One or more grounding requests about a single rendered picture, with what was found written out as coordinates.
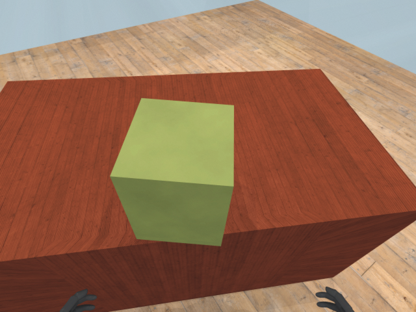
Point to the pedestal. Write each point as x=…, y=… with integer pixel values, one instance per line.
x=314, y=191

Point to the carton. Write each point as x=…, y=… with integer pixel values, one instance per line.
x=174, y=174

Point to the robot right hand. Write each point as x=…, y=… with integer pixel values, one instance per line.
x=340, y=305

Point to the robot left hand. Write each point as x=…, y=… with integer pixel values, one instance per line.
x=78, y=298

